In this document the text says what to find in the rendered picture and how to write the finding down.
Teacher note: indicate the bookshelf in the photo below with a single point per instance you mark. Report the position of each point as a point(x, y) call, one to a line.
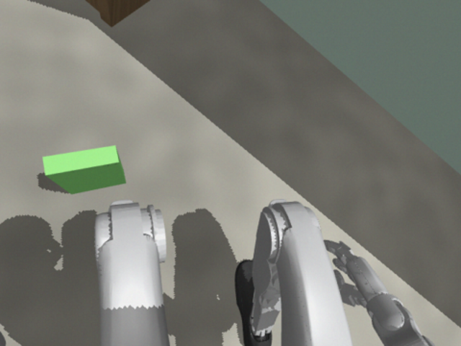
point(114, 11)

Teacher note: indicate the right robot hand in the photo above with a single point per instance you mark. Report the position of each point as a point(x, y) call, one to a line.
point(368, 284)

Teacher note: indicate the right robot arm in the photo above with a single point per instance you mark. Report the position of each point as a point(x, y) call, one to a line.
point(393, 323)

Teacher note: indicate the right robot foot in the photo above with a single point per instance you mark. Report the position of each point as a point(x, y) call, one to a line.
point(244, 298)

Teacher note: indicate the carton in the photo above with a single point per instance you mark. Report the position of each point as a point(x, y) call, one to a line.
point(82, 171)

